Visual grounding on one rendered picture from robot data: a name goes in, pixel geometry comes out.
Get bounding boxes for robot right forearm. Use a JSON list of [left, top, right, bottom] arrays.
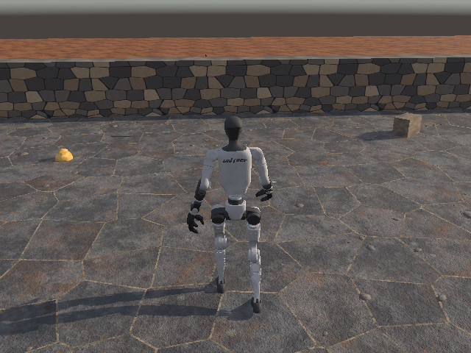
[[263, 175, 273, 194]]

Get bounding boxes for left robot shin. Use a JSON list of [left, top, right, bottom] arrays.
[[215, 238, 225, 284]]

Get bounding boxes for robot right upper arm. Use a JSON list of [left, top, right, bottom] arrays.
[[249, 147, 270, 186]]

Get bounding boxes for robot left upper arm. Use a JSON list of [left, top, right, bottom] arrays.
[[199, 149, 219, 190]]

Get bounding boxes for robot left foot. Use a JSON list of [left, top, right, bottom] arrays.
[[216, 276, 227, 293]]

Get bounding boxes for robot left forearm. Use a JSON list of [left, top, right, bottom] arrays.
[[189, 179, 206, 215]]

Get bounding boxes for robot right hand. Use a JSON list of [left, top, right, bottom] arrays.
[[255, 189, 273, 202]]

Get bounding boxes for robot left hand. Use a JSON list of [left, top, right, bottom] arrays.
[[187, 213, 204, 233]]

